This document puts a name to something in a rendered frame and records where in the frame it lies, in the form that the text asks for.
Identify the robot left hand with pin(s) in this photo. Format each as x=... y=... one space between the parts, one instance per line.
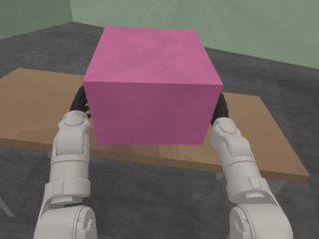
x=80 y=101

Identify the left robot upper arm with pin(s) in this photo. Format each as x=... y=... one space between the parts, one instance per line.
x=75 y=222

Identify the table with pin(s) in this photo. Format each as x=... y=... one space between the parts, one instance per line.
x=33 y=102

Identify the left robot forearm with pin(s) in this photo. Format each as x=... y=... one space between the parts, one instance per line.
x=69 y=174

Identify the right robot forearm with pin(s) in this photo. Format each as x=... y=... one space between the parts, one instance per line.
x=244 y=182

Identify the robot right hand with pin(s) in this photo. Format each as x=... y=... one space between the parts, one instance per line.
x=221 y=110

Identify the carton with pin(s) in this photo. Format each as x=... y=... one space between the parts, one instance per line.
x=151 y=86

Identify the right robot upper arm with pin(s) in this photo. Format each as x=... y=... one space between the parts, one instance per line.
x=258 y=221

